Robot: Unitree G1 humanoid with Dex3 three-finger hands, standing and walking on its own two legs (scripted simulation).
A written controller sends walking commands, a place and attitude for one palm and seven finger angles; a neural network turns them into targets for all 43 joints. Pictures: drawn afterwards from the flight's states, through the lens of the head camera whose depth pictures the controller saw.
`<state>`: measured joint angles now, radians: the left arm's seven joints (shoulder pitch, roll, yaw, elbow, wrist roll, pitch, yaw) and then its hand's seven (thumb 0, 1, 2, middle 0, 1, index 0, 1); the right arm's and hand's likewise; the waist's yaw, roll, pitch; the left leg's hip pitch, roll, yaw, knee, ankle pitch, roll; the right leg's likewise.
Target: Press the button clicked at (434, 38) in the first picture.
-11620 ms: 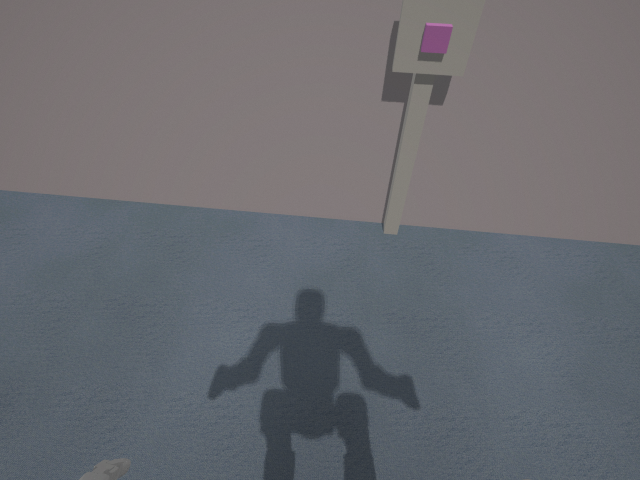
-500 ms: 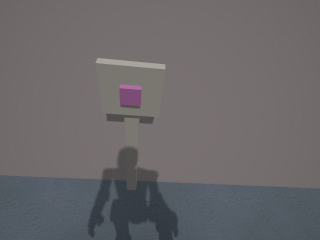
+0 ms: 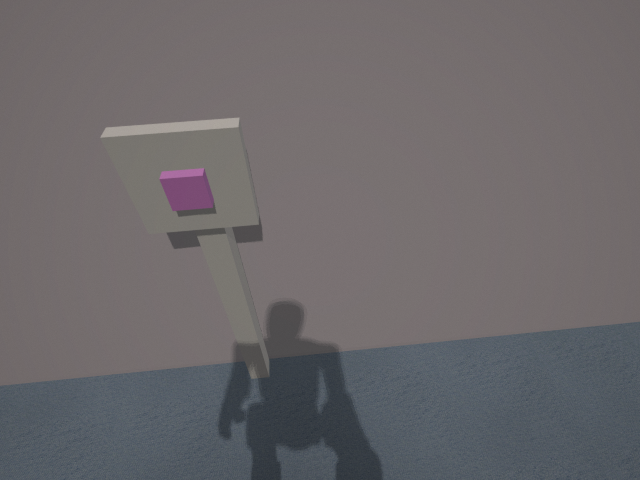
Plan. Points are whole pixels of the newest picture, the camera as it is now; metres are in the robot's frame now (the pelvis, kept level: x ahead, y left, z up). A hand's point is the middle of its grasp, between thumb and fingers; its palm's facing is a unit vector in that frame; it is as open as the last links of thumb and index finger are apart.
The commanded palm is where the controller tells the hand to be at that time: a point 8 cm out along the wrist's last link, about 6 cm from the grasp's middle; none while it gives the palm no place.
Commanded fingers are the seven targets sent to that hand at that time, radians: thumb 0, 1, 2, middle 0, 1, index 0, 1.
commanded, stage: come to a stop and stand still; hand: left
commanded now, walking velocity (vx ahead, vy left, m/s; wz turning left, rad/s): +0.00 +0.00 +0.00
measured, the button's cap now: (188, 188) +0.56 +0.23 +0.07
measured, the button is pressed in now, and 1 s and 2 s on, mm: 0 0 0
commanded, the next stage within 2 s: look again from close up in 0.34 s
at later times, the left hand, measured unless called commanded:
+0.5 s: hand out of the picture -0.04 +0.14 -0.17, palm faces +0.05 -0.98 -0.17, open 7.4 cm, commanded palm none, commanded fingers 0.00 0.90 0.90 -0.20 -0.30 -0.20 -0.30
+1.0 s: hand out of the picture -0.02 +0.22 -0.17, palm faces +0.00 -0.98 -0.22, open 7.4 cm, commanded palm none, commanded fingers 0.00 0.90 0.90 -0.20 -0.30 -0.20 -0.30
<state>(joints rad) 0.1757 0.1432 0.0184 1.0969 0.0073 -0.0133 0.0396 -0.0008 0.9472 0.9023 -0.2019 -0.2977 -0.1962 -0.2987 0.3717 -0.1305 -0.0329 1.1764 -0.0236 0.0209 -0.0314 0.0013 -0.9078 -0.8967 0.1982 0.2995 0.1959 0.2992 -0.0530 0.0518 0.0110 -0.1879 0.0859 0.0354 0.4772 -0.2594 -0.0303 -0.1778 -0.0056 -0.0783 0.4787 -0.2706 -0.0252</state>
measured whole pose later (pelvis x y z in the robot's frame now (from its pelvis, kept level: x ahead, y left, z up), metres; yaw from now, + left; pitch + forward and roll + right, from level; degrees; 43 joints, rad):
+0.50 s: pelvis -0.01 -0.01 +0.00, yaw +0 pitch -2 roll -1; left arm 0.34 0.09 0.00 1.15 0.02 -0.03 0.05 0.00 0.91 0.90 -0.20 -0.30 -0.20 -0.30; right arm 0.26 -0.15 -0.02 1.11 -0.01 0.01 -0.03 0.00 -0.91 -0.90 0.20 0.30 0.19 0.30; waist 0.01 0.03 0.06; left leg -0.23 0.10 0.01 0.57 -0.29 -0.05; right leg -0.17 0.02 -0.09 0.42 -0.23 -0.04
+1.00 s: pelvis -0.02 +0.04 +0.00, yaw +0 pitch -1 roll +0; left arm 0.30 0.17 -0.01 1.09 0.02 0.00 0.03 0.00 0.91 0.90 -0.20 -0.30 -0.19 -0.30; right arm 0.34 -0.13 0.02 1.08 -0.02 -0.01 -0.02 0.01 -0.92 -0.90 0.20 0.30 0.20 0.30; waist 0.00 0.01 0.02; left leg -0.21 -0.02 0.07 0.46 -0.24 0.04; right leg -0.23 -0.07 -0.04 0.49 -0.24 0.03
